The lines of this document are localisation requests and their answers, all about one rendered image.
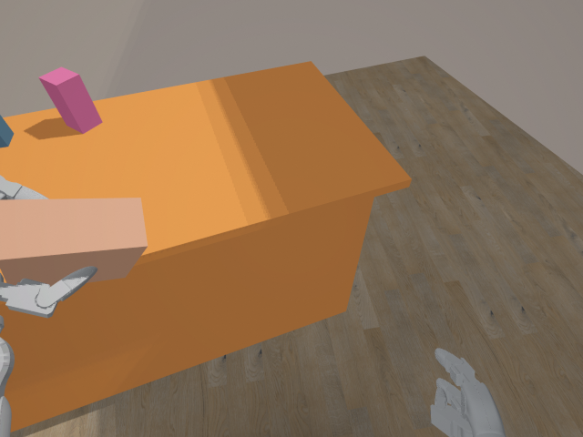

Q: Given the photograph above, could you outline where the table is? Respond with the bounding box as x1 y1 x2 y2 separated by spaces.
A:
0 61 412 432

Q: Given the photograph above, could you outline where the left robot hand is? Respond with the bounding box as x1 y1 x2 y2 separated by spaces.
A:
0 175 97 318

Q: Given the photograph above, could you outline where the right robot hand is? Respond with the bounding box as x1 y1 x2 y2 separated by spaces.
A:
430 348 506 437

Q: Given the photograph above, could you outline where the sponge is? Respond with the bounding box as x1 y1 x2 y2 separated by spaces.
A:
0 198 148 287

